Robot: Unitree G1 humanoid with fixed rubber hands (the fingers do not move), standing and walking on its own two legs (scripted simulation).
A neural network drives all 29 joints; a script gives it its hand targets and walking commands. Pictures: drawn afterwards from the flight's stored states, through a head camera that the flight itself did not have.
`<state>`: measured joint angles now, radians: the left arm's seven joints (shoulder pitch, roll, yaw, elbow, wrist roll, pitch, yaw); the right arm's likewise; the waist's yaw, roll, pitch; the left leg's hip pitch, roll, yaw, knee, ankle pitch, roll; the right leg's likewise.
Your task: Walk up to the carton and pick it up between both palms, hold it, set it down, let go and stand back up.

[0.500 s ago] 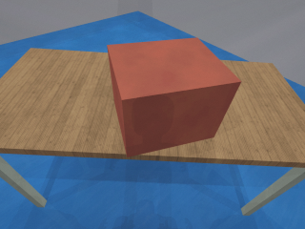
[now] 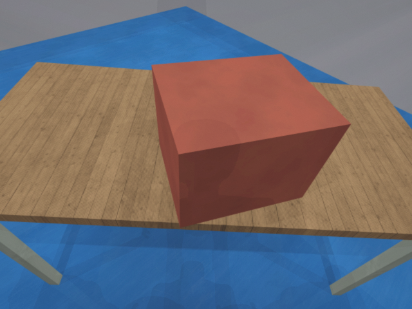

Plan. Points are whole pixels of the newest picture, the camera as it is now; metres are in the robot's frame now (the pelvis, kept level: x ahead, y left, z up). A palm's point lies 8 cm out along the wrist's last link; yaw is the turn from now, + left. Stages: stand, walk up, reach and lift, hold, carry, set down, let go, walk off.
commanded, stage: walk up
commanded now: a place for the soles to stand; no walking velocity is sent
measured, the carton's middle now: (233, 136) +0.49 -0.07 +0.07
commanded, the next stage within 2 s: reach and lift in 1.68 s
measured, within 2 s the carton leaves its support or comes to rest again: neither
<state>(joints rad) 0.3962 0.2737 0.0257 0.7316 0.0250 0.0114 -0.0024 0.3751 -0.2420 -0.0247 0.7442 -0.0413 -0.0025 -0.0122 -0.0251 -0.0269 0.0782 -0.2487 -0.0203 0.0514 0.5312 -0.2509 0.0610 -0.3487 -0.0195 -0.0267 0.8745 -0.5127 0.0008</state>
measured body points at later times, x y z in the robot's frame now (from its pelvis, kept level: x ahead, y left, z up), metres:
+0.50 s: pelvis +0.03 -0.02 +0.00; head +0.04 -0.01 +0.45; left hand +0.15 +0.24 -0.11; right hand +0.11 -0.28 -0.12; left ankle +0.02 +0.09 -0.73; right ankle +0.05 -0.14 -0.73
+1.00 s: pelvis +0.03 -0.01 +0.00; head +0.03 -0.01 +0.45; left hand +0.13 +0.24 -0.12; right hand +0.07 -0.28 -0.13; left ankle +0.02 +0.09 -0.73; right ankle +0.05 -0.14 -0.73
